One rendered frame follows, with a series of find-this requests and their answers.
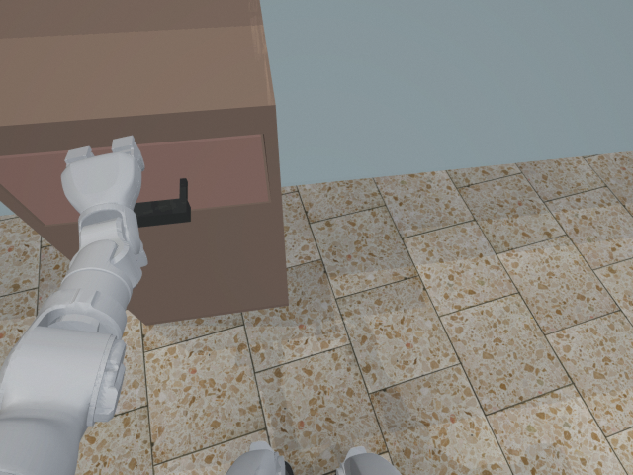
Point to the handle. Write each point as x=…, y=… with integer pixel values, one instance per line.
x=165, y=212

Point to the cabinet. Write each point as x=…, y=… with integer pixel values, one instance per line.
x=76, y=73

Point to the robot left hand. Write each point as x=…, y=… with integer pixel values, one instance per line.
x=112, y=178

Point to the robot left upper arm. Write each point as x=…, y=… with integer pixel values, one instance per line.
x=61, y=383

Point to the robot left forearm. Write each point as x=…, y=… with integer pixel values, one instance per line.
x=94, y=294

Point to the drawer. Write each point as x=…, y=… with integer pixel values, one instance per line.
x=220, y=172

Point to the left robot shin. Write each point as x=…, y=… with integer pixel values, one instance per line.
x=257, y=445

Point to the left robot thigh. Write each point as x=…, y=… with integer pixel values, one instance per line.
x=258, y=462

